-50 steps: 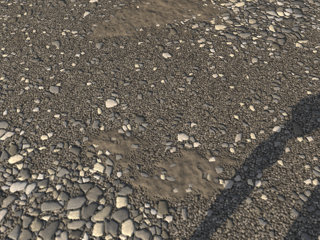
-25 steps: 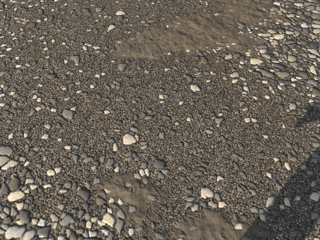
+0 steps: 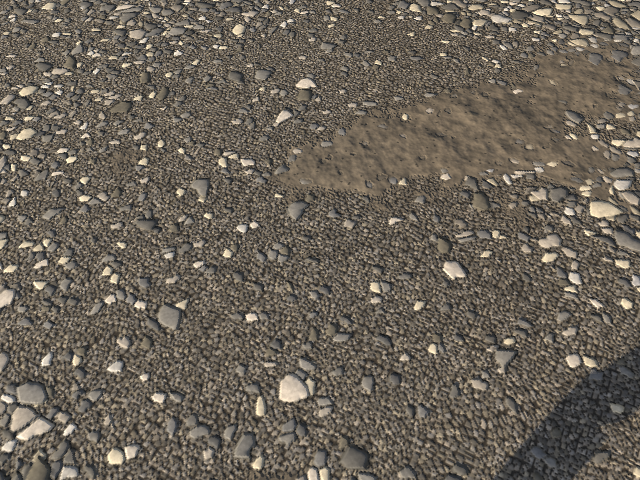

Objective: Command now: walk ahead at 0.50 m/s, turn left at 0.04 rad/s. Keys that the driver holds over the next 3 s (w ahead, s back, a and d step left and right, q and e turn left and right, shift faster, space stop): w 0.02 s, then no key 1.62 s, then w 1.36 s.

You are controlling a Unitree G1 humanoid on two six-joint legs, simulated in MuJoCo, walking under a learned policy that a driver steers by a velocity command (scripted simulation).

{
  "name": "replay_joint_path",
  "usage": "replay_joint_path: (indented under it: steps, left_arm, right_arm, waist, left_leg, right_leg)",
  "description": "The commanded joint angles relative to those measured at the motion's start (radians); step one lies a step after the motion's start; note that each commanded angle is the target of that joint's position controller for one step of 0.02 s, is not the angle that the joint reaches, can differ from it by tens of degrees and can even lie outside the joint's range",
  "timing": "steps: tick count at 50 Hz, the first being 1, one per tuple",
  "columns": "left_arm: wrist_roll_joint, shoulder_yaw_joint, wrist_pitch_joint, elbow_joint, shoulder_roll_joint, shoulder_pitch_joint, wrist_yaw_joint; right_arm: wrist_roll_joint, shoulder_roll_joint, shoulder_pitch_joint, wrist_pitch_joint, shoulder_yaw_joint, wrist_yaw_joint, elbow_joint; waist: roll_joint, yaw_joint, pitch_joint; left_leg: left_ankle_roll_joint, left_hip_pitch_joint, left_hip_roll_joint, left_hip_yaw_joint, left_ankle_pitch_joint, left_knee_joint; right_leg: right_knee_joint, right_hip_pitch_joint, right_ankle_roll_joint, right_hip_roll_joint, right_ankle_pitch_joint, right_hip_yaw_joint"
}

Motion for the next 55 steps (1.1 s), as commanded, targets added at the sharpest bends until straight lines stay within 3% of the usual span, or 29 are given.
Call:
replay_joint_path:
  steps: [1, 4, 7, 9, 11, 12, 13, 14, 15, 16, 17, 18, 20, 22, 24, 26, 27, 28, 29, 30, 31, 32, 35, 42, 55]
  left_arm:
    - [-0.005, 0.038, -0.013, -0.055, 0.164, -0.039, 0.011]
    - [-0.006, 0.036, 0.001, -0.029, 0.170, -0.007, 0.022]
    - [-0.011, 0.034, 0.018, 0.007, 0.174, 0.046, 0.028]
    - [-0.014, 0.036, 0.029, 0.017, 0.181, 0.034, 0.033]
    - [-0.015, 0.037, 0.038, 0.017, 0.185, -0.007, 0.038]
    - [-0.004, 0.029, 0.036, 0.014, 0.164, 0.017, 0.039]
    - [0.021, 0.005, 0.025, 0.005, 0.098, 0.105, 0.034]
    - [0.008, -0.019, 0.026, 0.046, 0.039, 0.224, 0.027]
    - [-0.009, 0.004, 0.037, 0.058, 0.135, 0.186, 0.023]
    - [-0.021, 0.014, 0.052, 0.035, 0.156, 0.101, 0.027]
    - [-0.016, 0.015, 0.069, 0.028, 0.144, 0.047, 0.038]
    - [-0.007, 0.018, 0.091, 0.026, 0.136, 0.027, 0.049]
    - [0.000, 0.012, 0.118, 0.040, 0.098, 0.056, 0.064]
    - [0.007, 0.008, 0.123, 0.056, 0.080, 0.067, 0.070]
    - [0.010, 0.009, 0.123, 0.066, 0.076, 0.054, 0.067]
    - [0.025, 0.010, 0.122, 0.071, 0.075, 0.037, 0.062]
    - [0.037, 0.010, 0.121, 0.061, 0.084, 0.019, 0.061]
    - [0.037, 0.012, 0.118, 0.043, 0.115, -0.005, 0.065]
    - [0.020, 0.029, 0.116, 0.056, 0.178, -0.039, 0.067]
    - [0.017, 0.021, 0.105, 0.056, 0.133, -0.062, 0.064]
    - [0.022, 0.012, 0.094, 0.064, 0.102, -0.073, 0.063]
    - [0.023, 0.010, 0.084, 0.069, 0.096, -0.086, 0.062]
    - [0.011, 0.007, 0.064, 0.092, 0.089, -0.062, 0.059]
    - [0.004, 0.004, 0.069, 0.134, 0.087, -0.041, 0.062]
    - [0.004, -0.002, 0.082, 0.197, 0.066, -0.051, 0.062]
  right_arm:
    - [-0.006, -0.036, -0.034, -0.009, -0.005, -0.001, -0.071]
    - [-0.010, -0.012, -0.126, -0.022, 0.004, 0.009, -0.091]
    - [-0.006, -0.021, -0.179, -0.030, 0.001, 0.022, -0.107]
    - [-0.010, -0.046, -0.174, -0.033, -0.008, 0.030, -0.111]
    - [-0.023, -0.080, -0.062, -0.035, -0.024, 0.028, -0.073]
    - [-0.032, -0.133, 0.008, -0.039, -0.038, 0.021, -0.053]
    - [-0.056, -0.188, 0.076, -0.034, -0.043, 0.012, -0.054]
    - [-0.047, -0.123, 0.102, -0.018, -0.025, 0.013, -0.040]
    - [-0.019, -0.076, 0.098, -0.002, -0.012, 0.019, -0.035]
    - [-0.008, -0.068, 0.021, 0.006, -0.008, 0.020, -0.041]
    - [-0.011, -0.058, -0.047, 0.011, -0.003, 0.018, -0.046]
    - [-0.017, -0.051, -0.106, 0.015, 0.001, 0.017, -0.050]
    - [-0.037, -0.066, -0.172, 0.023, -0.007, 0.014, -0.047]
    - [-0.038, -0.058, -0.180, 0.025, -0.007, 0.008, -0.035]
    - [-0.028, -0.055, -0.183, 0.029, -0.006, 0.002, -0.017]
    - [-0.018, -0.040, -0.175, 0.035, 0.001, -0.001, 0.004]
    - [-0.019, -0.019, -0.149, 0.036, 0.008, -0.001, 0.024]
    - [-0.023, -0.016, -0.130, 0.039, 0.010, -0.002, 0.036]
    - [-0.020, -0.020, -0.093, 0.042, 0.003, -0.005, 0.038]
    - [-0.026, -0.030, -0.109, 0.044, 0.003, -0.012, 0.048]
    - [-0.022, -0.029, -0.104, 0.045, 0.000, -0.016, 0.053]
    - [-0.021, -0.022, -0.092, 0.048, 0.001, -0.021, 0.066]
    - [-0.021, -0.021, -0.076, 0.050, -0.001, -0.022, 0.097]
    - [-0.009, -0.022, -0.078, 0.053, -0.004, -0.023, 0.157]
    - [-0.004, -0.034, -0.084, 0.073, -0.007, -0.040, 0.246]
  waist:
    - [-0.105, -0.018, 0.001]
    - [-0.106, 0.011, 0.010]
    - [-0.120, 0.029, -0.013]
    - [-0.134, 0.008, -0.027]
    - [-0.127, -0.062, -0.077]
    - [-0.070, -0.081, -0.141]
    - [0.078, -0.060, -0.287]
    - [0.226, -0.052, -0.435]
    - [0.130, -0.074, -0.419]
    - [0.077, -0.063, -0.287]
    - [0.031, -0.047, -0.202]
    - [0.031, -0.021, -0.146]
    - [0.094, 0.019, -0.111]
    - [0.102, 0.020, -0.131]
    - [0.087, 0.020, -0.136]
    - [0.072, 0.026, -0.104]
    - [0.051, 0.023, -0.069]
    - [0.011, 0.004, -0.017]
    - [-0.121, -0.052, 0.027]
    - [-0.143, -0.038, 0.041]
    - [-0.160, -0.048, 0.038]
    - [-0.162, -0.054, 0.034]
    - [-0.116, -0.041, 0.002]
    - [-0.053, -0.024, -0.040]
    - [-0.050, -0.030, -0.015]
  left_leg:
    - [-0.023, -0.073, 0.037, -0.007, 0.149, -0.144]
    - [-0.023, 0.042, -0.017, 0.039, 0.325, -0.358]
    - [-0.006, 0.098, -0.056, 0.034, 0.399, -0.454]
    - [0.022, 0.121, -0.063, 0.013, 0.346, -0.499]
    - [0.056, 0.267, -0.087, 0.028, 0.372, -0.570]
    - [0.086, 0.426, -0.038, 0.003, 0.648, -0.578]
    - [0.199, 0.753, 0.168, -0.198, 1.048, -0.470]
    - [0.349, 0.893, 0.331, -0.396, 1.142, -0.475]
    - [0.325, 0.820, 0.280, -0.394, 0.923, -0.515]
    - [0.283, 0.702, 0.239, -0.328, 0.746, -0.560]
    - [0.257, 0.578, 0.208, -0.295, 0.595, -0.607]
    - [0.237, 0.446, 0.185, -0.260, 0.465, -0.658]
    - [0.214, 0.266, 0.128, -0.185, 0.312, -0.728]
    - [0.210, 0.227, 0.105, -0.139, 0.237, -0.745]
    - [0.195, 0.207, 0.095, -0.123, 0.071, -0.751]
    - [0.144, 0.158, 0.062, -0.108, -0.166, -0.752]
    - [0.098, 0.138, 0.038, -0.102, -0.264, -0.749]
    - [0.057, 0.138, 0.005, -0.083, -0.293, -0.709]
    - [0.026, 0.215, -0.059, -0.013, -0.212, -0.681]
    - [0.012, 0.313, -0.068, 0.003, -0.121, -0.627]
    - [0.017, 0.360, -0.068, 0.008, -0.061, -0.601]
    - [0.025, 0.385, -0.063, 0.008, -0.018, -0.589]
    - [0.035, 0.384, -0.061, 0.011, 0.083, -0.575]
    - [0.032, 0.420, -0.056, 0.017, 0.260, -0.548]
    - [0.026, 0.450, -0.052, 0.018, 0.282, -0.552]
  right_leg:
    - [-0.175, 0.030, -0.169, -0.263, 0.257, 0.189]
    - [-0.136, -0.001, -0.122, -0.207, 0.475, 0.078]
    - [-0.075, 0.068, -0.101, -0.226, 0.505, 0.080]
    - [-0.008, 0.124, -0.081, -0.252, 0.501, 0.109]
    - [0.126, 0.137, -0.044, -0.229, 0.555, 0.106]
    - [0.263, 0.090, -0.003, -0.169, 0.489, 0.074]
    - [0.522, -0.140, 0.053, -0.091, 0.134, 0.046]
    - [0.761, -0.278, 0.101, -0.028, -0.511, 0.086]
    - [0.822, -0.301, 0.108, -0.063, -0.562, 0.149]
    - [0.830, -0.361, 0.117, -0.092, -0.521, 0.126]
    - [0.792, -0.368, 0.126, -0.118, -0.466, 0.108]
    - [0.729, -0.321, 0.133, -0.143, -0.418, 0.106]
    - [0.595, -0.172, 0.142, -0.137, -0.332, 0.071]
    - [0.480, -0.078, 0.134, -0.130, -0.241, 0.054]
    - [0.363, -0.006, 0.116, -0.124, -0.105, 0.040]
    - [0.247, 0.069, 0.090, -0.108, -0.015, 0.021]
    - [0.190, 0.074, 0.071, -0.131, 0.003, 0.049]
    - [0.110, 0.030, 0.044, -0.185, -0.044, 0.110]
    - [0.096, -0.118, 0.020, -0.179, -0.241, 0.112]
    - [0.051, -0.211, 0.026, -0.164, -0.338, 0.112]
    - [0.029, -0.236, 0.043, -0.163, -0.334, 0.113]
    - [0.029, -0.234, 0.059, -0.157, -0.282, 0.107]
    - [0.071, -0.152, 0.070, -0.148, -0.131, 0.091]
    - [0.118, -0.066, 0.060, -0.130, 0.069, 0.065]
    - [0.098, -0.044, 0.062, -0.111, 0.096, 0.041]
Next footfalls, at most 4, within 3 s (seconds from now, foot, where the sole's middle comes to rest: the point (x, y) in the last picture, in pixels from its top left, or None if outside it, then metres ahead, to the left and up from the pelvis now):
0.24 left None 0.31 0.14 -0.78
0.54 right None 0.25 -0.11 -0.78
2.36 right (400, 391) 0.69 -0.10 -0.78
2.92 left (302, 275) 1.01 0.13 -0.78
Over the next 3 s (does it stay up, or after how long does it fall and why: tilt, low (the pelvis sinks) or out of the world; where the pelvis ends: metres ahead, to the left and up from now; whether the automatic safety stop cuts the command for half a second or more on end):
stays up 0.88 0.04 -0.02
